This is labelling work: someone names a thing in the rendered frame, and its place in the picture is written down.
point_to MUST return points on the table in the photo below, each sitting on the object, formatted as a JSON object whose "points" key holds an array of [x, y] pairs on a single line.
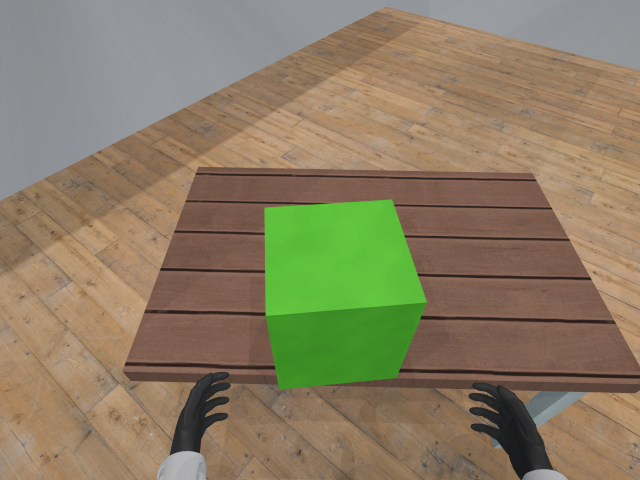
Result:
{"points": [[509, 302]]}

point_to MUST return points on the robot left hand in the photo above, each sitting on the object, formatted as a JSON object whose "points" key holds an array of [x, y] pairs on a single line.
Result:
{"points": [[192, 422]]}

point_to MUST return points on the robot right hand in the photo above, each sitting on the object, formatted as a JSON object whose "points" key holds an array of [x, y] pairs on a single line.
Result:
{"points": [[517, 433]]}

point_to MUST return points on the carton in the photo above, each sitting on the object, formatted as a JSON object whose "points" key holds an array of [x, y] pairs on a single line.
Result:
{"points": [[343, 298]]}

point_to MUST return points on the robot left forearm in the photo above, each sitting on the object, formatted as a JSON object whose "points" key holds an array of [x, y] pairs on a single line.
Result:
{"points": [[185, 465]]}

